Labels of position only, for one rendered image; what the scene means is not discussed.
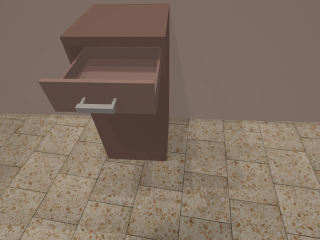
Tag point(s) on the handle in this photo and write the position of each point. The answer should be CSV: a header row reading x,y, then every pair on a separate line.
x,y
96,108

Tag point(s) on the cabinet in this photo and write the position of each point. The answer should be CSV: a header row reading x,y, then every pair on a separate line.
x,y
128,136

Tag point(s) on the drawer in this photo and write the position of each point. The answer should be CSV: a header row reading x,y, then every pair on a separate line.
x,y
132,75

